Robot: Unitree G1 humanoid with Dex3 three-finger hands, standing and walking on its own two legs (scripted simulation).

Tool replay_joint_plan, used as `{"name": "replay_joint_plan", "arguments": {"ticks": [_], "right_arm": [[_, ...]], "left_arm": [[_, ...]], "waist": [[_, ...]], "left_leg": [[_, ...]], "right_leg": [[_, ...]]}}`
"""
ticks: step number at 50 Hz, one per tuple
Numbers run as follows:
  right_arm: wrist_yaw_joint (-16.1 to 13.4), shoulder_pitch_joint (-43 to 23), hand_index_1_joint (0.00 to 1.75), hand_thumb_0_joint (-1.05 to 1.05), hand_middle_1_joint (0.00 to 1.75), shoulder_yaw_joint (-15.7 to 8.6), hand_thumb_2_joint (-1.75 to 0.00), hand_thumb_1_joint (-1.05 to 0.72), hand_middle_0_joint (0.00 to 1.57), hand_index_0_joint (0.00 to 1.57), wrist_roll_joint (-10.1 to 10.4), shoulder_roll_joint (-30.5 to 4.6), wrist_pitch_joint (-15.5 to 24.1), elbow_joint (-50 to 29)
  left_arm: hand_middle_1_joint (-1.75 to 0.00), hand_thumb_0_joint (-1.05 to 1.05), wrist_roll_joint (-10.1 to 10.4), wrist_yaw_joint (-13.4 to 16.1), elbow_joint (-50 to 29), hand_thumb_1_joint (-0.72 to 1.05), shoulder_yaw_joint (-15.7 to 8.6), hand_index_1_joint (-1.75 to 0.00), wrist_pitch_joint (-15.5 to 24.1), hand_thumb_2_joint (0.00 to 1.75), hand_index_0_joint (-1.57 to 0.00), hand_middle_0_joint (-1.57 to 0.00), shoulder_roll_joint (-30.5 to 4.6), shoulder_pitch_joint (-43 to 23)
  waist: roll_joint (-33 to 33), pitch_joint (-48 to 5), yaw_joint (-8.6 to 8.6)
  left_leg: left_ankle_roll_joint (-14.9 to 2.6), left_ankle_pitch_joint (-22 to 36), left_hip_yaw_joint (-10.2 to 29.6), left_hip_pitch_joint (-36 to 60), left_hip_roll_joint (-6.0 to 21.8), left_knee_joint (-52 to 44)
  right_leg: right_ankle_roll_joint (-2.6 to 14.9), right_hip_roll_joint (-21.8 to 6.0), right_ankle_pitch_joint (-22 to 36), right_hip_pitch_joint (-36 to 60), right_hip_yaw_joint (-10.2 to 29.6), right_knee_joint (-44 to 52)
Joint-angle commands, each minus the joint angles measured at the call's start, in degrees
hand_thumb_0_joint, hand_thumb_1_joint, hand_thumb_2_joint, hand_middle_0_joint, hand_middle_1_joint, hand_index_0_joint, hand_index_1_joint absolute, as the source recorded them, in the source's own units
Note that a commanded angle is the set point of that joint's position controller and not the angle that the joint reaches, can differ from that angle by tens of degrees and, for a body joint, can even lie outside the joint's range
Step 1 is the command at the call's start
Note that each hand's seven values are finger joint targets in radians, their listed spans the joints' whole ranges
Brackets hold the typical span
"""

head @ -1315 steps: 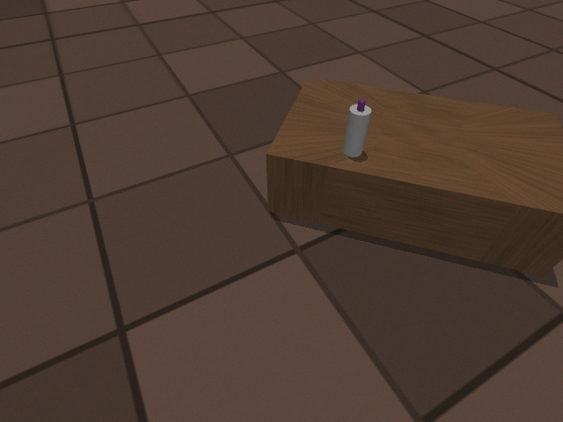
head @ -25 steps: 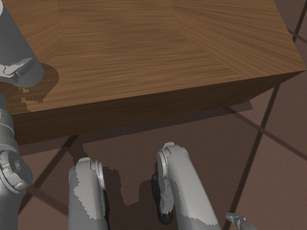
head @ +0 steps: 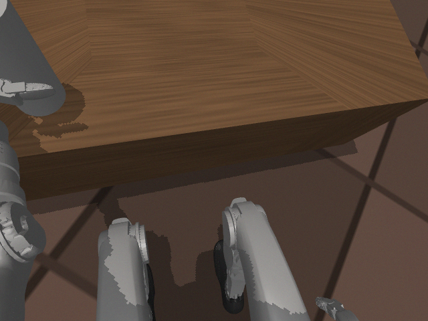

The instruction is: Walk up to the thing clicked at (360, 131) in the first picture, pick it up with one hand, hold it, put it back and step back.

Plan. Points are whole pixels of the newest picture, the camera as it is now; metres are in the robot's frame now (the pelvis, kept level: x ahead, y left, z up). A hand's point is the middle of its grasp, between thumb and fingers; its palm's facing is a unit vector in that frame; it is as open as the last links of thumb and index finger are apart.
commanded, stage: withdraw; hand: left
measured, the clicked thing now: (3, 50) +0.55 +0.25 +0.04
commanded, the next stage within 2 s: rise in 0.44 s
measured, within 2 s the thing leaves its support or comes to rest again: neither
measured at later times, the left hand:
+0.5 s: hand out of the picture +0.55 +0.31 +0.12, palm faces +0.36 -0.93 -0.06, open 17.7 cm
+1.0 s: hand out of the picture +0.45 +0.37 +0.20, palm faces +0.38 -0.83 -0.40, open 17.5 cm
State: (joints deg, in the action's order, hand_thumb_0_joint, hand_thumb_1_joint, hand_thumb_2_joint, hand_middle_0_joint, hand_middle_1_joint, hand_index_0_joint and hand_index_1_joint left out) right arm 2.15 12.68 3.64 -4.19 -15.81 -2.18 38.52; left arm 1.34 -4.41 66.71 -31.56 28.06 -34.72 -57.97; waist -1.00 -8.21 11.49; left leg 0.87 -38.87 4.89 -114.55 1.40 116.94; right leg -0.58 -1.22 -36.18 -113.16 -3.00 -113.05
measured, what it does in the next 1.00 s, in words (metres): rises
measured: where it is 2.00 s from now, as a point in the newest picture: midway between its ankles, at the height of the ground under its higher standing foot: (188, 301)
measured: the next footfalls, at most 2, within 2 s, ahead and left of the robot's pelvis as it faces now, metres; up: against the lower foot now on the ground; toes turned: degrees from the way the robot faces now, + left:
none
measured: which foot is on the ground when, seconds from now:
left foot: down 0.00-1.00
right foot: down 0.00-1.00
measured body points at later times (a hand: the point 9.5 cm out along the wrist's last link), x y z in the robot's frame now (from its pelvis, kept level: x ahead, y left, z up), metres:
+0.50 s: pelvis +0.01 +0.00 +0.06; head +0.22 +0.03 +0.45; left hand +0.52 +0.36 +0.13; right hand +0.06 -0.27 -0.06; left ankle +0.07 +0.13 -0.41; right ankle +0.10 -0.13 -0.41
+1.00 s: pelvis +0.05 +0.01 +0.23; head +0.18 +0.05 +0.66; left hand +0.43 +0.41 +0.23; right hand +0.11 -0.27 +0.13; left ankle +0.07 +0.13 -0.41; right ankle +0.09 -0.13 -0.41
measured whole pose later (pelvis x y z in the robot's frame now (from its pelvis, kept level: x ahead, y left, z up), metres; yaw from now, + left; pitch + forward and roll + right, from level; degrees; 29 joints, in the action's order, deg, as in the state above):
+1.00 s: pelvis +0.05 +0.01 +0.23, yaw +2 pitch +21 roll -4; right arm -1.8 18.6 0.9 0.9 -16.0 -3.2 37.7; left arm -4.2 4.7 63.5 -21.2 3.2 -36.4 -36.2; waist -0.2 -6.3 6.0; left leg 0.6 -29.2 3.2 -60.3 3.2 68.2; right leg -0.8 0.3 -25.6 -57.9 -3.6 -62.4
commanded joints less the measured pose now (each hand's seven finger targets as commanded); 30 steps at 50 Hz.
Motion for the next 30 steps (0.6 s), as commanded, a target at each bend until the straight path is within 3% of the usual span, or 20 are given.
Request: {"name": "replay_joint_plan", "arguments": {"ticks": [1,2,4,5,6,7,10,14,17,18,20,22,23,24,25,27,28,29,30], "right_arm": [[-0.8,11.37,0.3,0.0,0.3,-4.19,-0.9,-0.91,0.2,0.2,-0.09,-12.21,0.23,-1.43],[-0.74,11.72,0.3,0.0,0.3,-4.13,-0.9,-0.91,0.2,0.2,-0.12,-12.31,0.1,-1.54],[-0.92,11.48,0.3,0.0,0.3,-4.47,-0.9,-0.92,0.2,0.2,-0.04,-12.19,0.24,-1.55],[-0.87,11.52,0.3,0.0,0.3,-4.18,-0.9,-0.89,0.2,0.2,-0.07,-12.29,0.19,-1.22],[-0.99,11.1,0.3,0.0,0.3,-4.21,-0.9,-0.89,0.2,0.2,-0.23,-12.27,0.21,-1.25],[-1.05,10.9,0.3,0.0,0.3,-4.16,-0.9,-0.89,0.2,0.2,-0.3,-12.38,0.02,-1.25],[-1.25,11.26,0.3,0.0,0.3,-4.02,-0.9,-0.89,0.2,0.2,-0.15,-12.48,-0.37,-1.83],[-1.86,11.65,0.3,0.0,0.3,-4.04,-0.9,-0.9,0.2,0.2,0.76,-12.7,-0.82,-2.1],[-2.48,11.9,0.3,0.0,0.3,-4.61,-0.9,-0.9,0.2,0.2,1.28,-13.14,-1.52,-2.67],[-2.71,11.96,0.3,0.0,0.3,-4.55,-0.9,-0.9,0.2,0.2,1.68,-12.82,-1.64,-3.09],[-3.33,11.56,0.3,0.0,0.3,-4.41,-0.9,-0.9,0.2,0.2,2.51,-11.86,-1.68,-3.95],[-3.93,12.13,0.3,0.0,0.3,-4.98,-0.9,-0.89,0.2,0.2,3.17,-12.42,-1.38,-3.06],[-4.18,12.19,0.3,0.0,0.3,-4.95,-0.89,-0.89,0.2,0.2,3.35,-11.91,-1.03,-3.11],[-4.45,12.28,0.3,0.0,0.3,-5.09,-0.9,-0.9,0.2,0.2,3.68,-12.07,-0.83,-2.92],[-4.5,12.38,0.3,0.0,0.3,-4.91,-0.89,-0.89,0.2,0.2,3.79,-11.5,-0.48,-3.02],[-4.73,11.84,0.3,0.0,0.3,-4.77,-0.89,-0.88,0.2,0.2,4.19,-11.23,0.13,-3.2],[-4.79,11.45,0.3,0.0,0.3,-4.79,-0.88,-0.8,0.2,0.2,4.17,-11.02,0.64,-2.9],[-4.52,11.27,0.3,0.0,0.3,-5.54,-0.9,-0.87,0.2,0.2,4.14,-12.07,-0.61,-3.26],[-4.29,10.52,0.3,0.0,0.3,-5.17,-0.9,-0.88,0.2,0.2,4.52,-11.42,-0.88,-4.58]], "left_arm": [[-0.21,0.0,0.76,-0.18,-13.41,-0.61,-0.29,-0.2,3.77,0.09,-0.33,-0.32,-14.37,-22.88],[-0.18,0.0,0.8,-0.42,-13.66,-0.61,-0.48,-0.18,3.81,0.08,-0.29,-0.29,-14.36,-22.87],[-0.12,0.0,0.51,-0.52,-11.63,-0.61,0.3,-0.12,3.3,0.03,-0.24,-0.23,-13.52,-21.9],[-0.13,0.0,0.6,-0.53,-11.29,-0.61,0.47,-0.12,3.37,0.08,-0.16,-0.15,-13.21,-21.77],[-0.11,0.0,0.27,-0.32,-14.04,-0.61,-0.78,-0.1,3.68,0.07,-0.13,-0.13,-16.01,-23.33],[-0.09,0.0,-0.11,-0.19,-12.28,-0.61,-1.25,-0.09,3.42,0.06,-0.12,-0.11,-17.07,-22.57],[-0.06,0.0,-0.34,-0.04,-17.93,-0.61,-2.78,-0.06,3.25,0.05,-0.08,-0.07,-21.53,-25.87],[-0.05,0.0,0.52,-1.28,-19.82,-0.61,-5.27,-0.05,1.27,0.05,-0.07,-0.06,-25.25,-24.8],[-0.05,0.0,0.07,-2.08,-21.83,-0.61,-5.11,-0.04,-1.34,0.04,-0.07,-0.06,-27.28,-24.82],[-0.05,0.0,0.21,-2.35,-23.65,-0.61,-4.04,-0.04,-2.35,0.04,-0.07,-0.05,-26.89,-26.03],[-0.04,0.0,1.02,-2.79,-24.13,-0.61,-4.17,-0.03,-4.87,0.03,-0.06,-0.05,-27.18,-23.64],[-0.04,0.0,2.04,-4.04,-19.22,-0.61,-2.77,-0.02,-7.7,0.02,-0.05,-0.03,-23.59,-17.19],[-0.04,0.0,2.21,-4.42,-21.94,-0.61,-2.14,-0.02,-8.36,0.01,-0.05,-0.03,-23.27,-17.08],[-0.03,0.0,2.5,-4.88,-17.13,-0.61,-2.34,-0.01,-9.58,0.0,-0.05,-0.03,-21.98,-12.7],[-0.03,0.0,2.93,-5.32,-19.7,-0.61,-1.1,0.0,-9.85,0.0,-0.05,-0.03,-20.46,-12.71],[-0.04,0.0,3.76,-6.43,-15.08,-0.61,0.05,0.0,-10.78,0.0,-0.05,-0.02,-16.89,-6.39],[-0.06,0.0,4.13,-6.74,-17.14,-0.53,0.07,-0.05,-10.47,0.08,-0.03,-0.03,-16.87,-6.43],[-0.06,0.0,-4.08,-3.33,-14.75,-0.47,-0.68,-0.05,-14.2,0.07,-0.06,-0.06,-27.11,-4.56],[-0.06,0.0,-3.13,-1.22,-16.9,-0.48,1.13,-0.06,-15.61,0.07,-0.07,-0.06,-22.83,-7.31]], "waist": [[-11.92,-37.42,-0.08],[-12.85,-38.75,-0.11],[-10.35,-37.59,0.29],[-11.8,-36.44,0.36],[-12.32,-37.26,-0.3],[-12.28,-37.71,-0.36],[-14.87,-41.71,-1.33],[-15.47,-44.69,-2.04],[-17.93,-46.58,-2.21],[-18.55,-46.54,-1.75],[-15.45,-46.66,-1.84],[-12.81,-41.66,-0.87],[-11.83,-41.39,-1.33],[-9.94,-39.19,-1.33],[-9.97,-37.98,-1.35],[-7.5,-31.84,-1.7],[-7.96,-29.23,-2.2],[-10.5,-31.3,-5.28],[-10.5,-30.47,-3.9]], "left_leg": [[-1.84,10.1,-1.71,25.6,-0.61,-14.36],[-1.76,12.35,-1.63,27.13,-0.62,-14.07],[-2.13,10.66,-2.05,25.22,-0.57,-13.86],[-1.87,11.22,-1.82,25.63,-0.54,-13.9],[-1.98,11.0,-2.24,25.33,-0.52,-13.52],[-2.06,10.5,-2.21,25.42,-0.59,-13.42],[-1.85,11.12,-2.39,28.16,-0.59,-14.61],[-1.78,13.24,-1.76,32.15,-0.43,-17.08],[-1.62,13.24,-1.11,37.55,-0.1,-20.74],[-1.6,12.41,-0.85,38.68,-0.05,-22.31],[-2.09,10.89,-1.41,38.75,0.02,-24.3],[-2.22,10.31,-0.84,39.06,0.34,-26.56],[-2.37,11.74,-1.09,39.98,0.55,-27.0],[-2.6,12.4,-0.81,40.6,0.6,-27.8],[-2.52,14.68,-1.02,41.02,0.73,-28.5],[-2.6,16.31,-0.65,41.66,0.88,-30.34],[-2.48,16.25,-0.58,41.31,1.01,-31.09],[-2.04,17.62,-0.77,48.64,0.69,-35.9],[-1.81,17.79,-0.06,50.52,1.2,-37.46]], "right_leg": [[2.92,1.28,9.69,21.63,-0.85,12.17],[2.99,1.08,11.36,21.8,-0.87,11.64],[2.68,1.33,10.2,22.46,-0.63,12.66],[2.91,1.18,10.38,21.13,-0.7,12.02],[2.8,1.28,10.35,21.53,-0.4,12.07],[2.81,1.16,9.89,21.91,-0.27,12.1],[2.86,1.13,10.22,24.4,0.04,12.66],[2.86,1.12,11.61,27.45,0.0,14.26],[3.02,0.98,11.48,29.51,0.34,17.36],[3.04,1.0,10.99,30.36,0.34,18.8],[2.49,1.32,10.15,36.3,1.12,23.18],[2.24,1.33,9.93,37.92,0.88,25.83],[2.07,1.44,11.09,39.85,1.16,27.2],[2.13,1.64,11.63,40.09,0.76,28.51],[2.19,1.78,13.65,41.56,0.65,29.27],[2.39,1.89,14.78,41.03,0.05,31.13],[2.48,1.92,14.77,40.72,0.05,31.65],[3.03,1.75,14.92,43.28,0.38,34.67],[2.98,2.07,15.0,43.23,0.15,35.85]]}}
